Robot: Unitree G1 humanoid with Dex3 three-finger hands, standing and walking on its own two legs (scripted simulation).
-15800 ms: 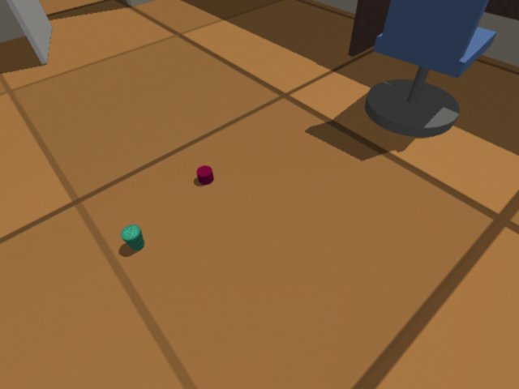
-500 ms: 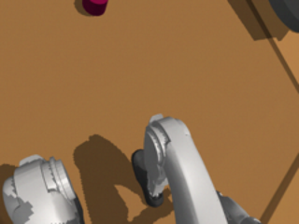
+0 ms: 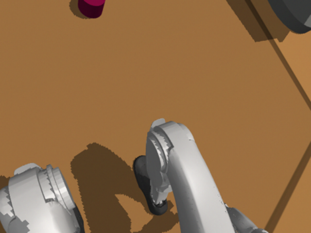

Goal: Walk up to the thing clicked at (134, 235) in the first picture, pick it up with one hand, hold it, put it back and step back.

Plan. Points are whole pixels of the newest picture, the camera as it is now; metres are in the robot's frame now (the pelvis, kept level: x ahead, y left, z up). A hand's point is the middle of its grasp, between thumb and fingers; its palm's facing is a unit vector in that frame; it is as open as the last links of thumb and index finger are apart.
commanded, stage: close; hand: left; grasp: from above
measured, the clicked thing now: out of the picture +0.47 +0.34 -0.25
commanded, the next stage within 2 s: settle in 0.96 s
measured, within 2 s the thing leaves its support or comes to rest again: leaves its support in 1.44 s
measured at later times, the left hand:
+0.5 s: hand out of the picture +0.45 +0.34 -0.21, palm faces -0.45 -0.14 -0.88, open 11.8 cm
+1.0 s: hand out of the picture +0.46 +0.34 -0.21, palm faces -0.45 -0.14 -0.88, open 11.5 cm
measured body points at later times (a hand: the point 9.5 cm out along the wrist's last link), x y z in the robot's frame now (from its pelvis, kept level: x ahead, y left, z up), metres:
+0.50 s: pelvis +0.00 +0.00 +0.00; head +0.26 +0.12 +0.35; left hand +0.47 +0.34 -0.16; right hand +0.06 -0.26 -0.06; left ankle +0.06 +0.12 -0.27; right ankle +0.12 -0.13 -0.27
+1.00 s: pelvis +0.00 +0.00 +0.00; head +0.27 +0.12 +0.35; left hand +0.48 +0.34 -0.16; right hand +0.05 -0.26 -0.06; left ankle +0.06 +0.12 -0.27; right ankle +0.12 -0.13 -0.27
